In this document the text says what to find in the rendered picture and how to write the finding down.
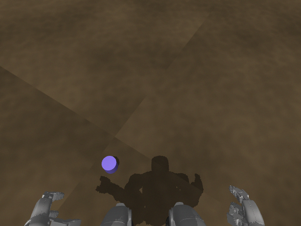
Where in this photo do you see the can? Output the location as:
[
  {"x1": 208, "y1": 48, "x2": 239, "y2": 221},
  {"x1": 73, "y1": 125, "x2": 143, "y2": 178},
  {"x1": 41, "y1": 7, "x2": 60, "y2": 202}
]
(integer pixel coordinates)
[{"x1": 102, "y1": 156, "x2": 118, "y2": 174}]

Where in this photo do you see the left robot arm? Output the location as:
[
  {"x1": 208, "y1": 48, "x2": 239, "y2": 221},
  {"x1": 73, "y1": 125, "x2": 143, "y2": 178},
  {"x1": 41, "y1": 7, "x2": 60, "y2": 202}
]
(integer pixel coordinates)
[{"x1": 24, "y1": 215, "x2": 50, "y2": 226}]

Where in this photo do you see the right robot hand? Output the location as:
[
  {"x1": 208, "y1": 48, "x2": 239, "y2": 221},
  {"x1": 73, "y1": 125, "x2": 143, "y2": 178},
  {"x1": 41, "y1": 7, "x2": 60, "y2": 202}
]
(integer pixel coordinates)
[{"x1": 227, "y1": 186, "x2": 265, "y2": 226}]

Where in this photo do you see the left robot hand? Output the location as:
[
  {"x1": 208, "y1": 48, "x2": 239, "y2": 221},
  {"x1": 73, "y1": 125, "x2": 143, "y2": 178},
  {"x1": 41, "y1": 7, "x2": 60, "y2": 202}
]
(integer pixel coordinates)
[{"x1": 31, "y1": 191, "x2": 81, "y2": 226}]

